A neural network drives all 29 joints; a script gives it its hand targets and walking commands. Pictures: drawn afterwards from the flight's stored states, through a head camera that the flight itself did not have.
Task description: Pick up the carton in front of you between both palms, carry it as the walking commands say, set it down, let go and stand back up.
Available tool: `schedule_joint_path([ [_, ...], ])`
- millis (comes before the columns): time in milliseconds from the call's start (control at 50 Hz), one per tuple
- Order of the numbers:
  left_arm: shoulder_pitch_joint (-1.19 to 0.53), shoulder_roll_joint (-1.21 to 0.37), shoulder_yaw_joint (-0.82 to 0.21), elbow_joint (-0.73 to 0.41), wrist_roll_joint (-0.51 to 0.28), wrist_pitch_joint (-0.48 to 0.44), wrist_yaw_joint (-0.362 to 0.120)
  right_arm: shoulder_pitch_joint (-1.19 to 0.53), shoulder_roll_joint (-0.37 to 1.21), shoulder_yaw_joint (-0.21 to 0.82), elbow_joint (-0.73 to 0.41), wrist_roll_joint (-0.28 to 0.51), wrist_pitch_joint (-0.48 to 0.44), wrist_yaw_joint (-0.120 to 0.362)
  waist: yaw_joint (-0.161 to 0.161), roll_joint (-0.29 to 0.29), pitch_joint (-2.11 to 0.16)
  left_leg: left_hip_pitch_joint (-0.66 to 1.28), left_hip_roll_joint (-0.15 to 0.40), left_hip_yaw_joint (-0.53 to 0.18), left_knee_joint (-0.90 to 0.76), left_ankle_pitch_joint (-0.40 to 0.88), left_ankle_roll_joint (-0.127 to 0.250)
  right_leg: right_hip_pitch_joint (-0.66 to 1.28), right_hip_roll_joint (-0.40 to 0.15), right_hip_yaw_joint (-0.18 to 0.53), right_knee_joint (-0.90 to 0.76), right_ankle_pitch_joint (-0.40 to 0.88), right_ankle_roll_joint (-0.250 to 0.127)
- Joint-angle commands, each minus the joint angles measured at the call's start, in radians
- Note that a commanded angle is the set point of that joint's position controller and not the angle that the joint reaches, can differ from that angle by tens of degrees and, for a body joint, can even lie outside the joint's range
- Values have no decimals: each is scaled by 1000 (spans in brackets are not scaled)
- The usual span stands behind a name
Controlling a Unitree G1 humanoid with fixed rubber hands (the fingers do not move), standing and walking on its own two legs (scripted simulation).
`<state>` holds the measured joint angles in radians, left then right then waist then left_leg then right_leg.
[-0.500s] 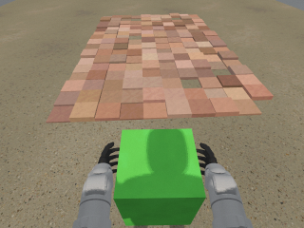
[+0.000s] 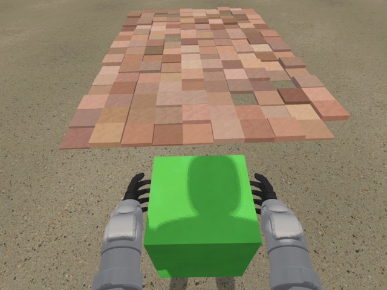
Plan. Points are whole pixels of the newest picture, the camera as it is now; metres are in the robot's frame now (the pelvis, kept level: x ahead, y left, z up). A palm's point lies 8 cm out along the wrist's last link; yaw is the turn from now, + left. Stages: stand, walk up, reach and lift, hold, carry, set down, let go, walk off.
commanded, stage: reach and lift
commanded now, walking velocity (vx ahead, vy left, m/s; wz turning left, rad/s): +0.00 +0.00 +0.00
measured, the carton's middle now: (200, 219) +0.30 +0.00 -0.05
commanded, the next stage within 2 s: hold in 0.38 s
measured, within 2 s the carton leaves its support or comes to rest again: neither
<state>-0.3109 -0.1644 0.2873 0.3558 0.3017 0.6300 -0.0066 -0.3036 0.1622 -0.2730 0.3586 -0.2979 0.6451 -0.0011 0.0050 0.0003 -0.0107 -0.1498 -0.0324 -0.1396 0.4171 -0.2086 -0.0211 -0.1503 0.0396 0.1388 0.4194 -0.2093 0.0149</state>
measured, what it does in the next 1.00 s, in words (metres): stands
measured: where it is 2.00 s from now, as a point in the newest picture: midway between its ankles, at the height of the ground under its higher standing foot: outside the picture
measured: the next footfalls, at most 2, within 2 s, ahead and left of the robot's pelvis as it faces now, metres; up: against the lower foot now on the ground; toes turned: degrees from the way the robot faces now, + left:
none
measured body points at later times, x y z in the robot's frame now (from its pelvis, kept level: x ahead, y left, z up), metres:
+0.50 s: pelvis +0.01 +0.00 +0.00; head -0.03 +0.00 +0.45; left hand +0.31 +0.16 +0.04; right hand +0.31 -0.15 +0.04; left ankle +0.02 +0.13 -0.74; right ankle +0.02 -0.13 -0.74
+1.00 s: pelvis +0.00 +0.00 +0.00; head -0.05 +0.00 +0.45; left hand +0.30 +0.15 +0.05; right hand +0.30 -0.15 +0.04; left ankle +0.02 +0.13 -0.74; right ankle +0.02 -0.13 -0.74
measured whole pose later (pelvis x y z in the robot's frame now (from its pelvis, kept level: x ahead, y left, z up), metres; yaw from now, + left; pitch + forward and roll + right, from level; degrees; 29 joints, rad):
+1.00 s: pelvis +0.00 +0.00 +0.00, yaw +0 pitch -7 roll +0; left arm -0.31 -0.16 0.26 0.27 0.30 0.74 -0.01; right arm -0.30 0.16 -0.25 0.27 -0.30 0.76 0.01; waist 0.00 0.00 0.01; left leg -0.06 -0.03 -0.13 0.37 -0.19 -0.02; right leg -0.06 0.03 0.13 0.37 -0.19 0.01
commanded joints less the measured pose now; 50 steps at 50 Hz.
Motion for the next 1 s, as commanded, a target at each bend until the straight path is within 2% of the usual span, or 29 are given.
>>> schedule_joint_path([
  [0,-455,-953,-559,8,-245,-10,-254,-506,955,558,-32,256,-29,249,1,-4,-267,82,-67,84,-63,173,4,89,58,-74,-69,176,6],
  [180,-401,-942,-582,-49,-262,14,-248,-448,940,577,-90,271,-5,244,-1,-1,-259,114,-71,77,-79,244,0,121,62,-71,-83,245,9],
  [340,-392,-942,-593,-76,-271,33,-244,-444,928,585,-121,279,14,245,-3,2,-243,125,-71,72,-88,249,-2,126,65,-72,-91,238,8],
  [440,-393,-955,-664,-168,-316,62,-238,-446,932,654,-215,319,42,242,-5,3,-292,167,-70,64,-95,311,-7,164,66,-68,-98,300,10],
  [480,-374,-936,-652,-172,-309,85,-232,-428,910,644,-219,314,65,237,-5,3,-259,163,-68,65,-107,290,-7,164,66,-67,-108,277,9],
  [560,-371,-902,-588,-117,-271,110,-231,-428,876,583,-161,282,89,239,-4,6,-145,119,-63,76,-127,150,-3,119,62,-75,-128,128,4],
  [600,-401,-912,-583,-110,-271,109,-238,-458,884,578,-155,281,89,246,-4,5,-144,116,-61,78,-125,124,0,112,60,-78,-128,102,2],
  [760,-485,-939,-588,-96,-277,97,-250,-543,919,587,-143,288,77,255,-1,1,-192,115,-60,82,-108,92,4,114,58,-80,-113,81,2],
  [980,-490,-928,-574,-77,-266,95,-252,-541,920,571,-120,277,77,251,-2,-2,-192,118,-61,86,-108,100,6,122,54,-80,-115,96,3],
])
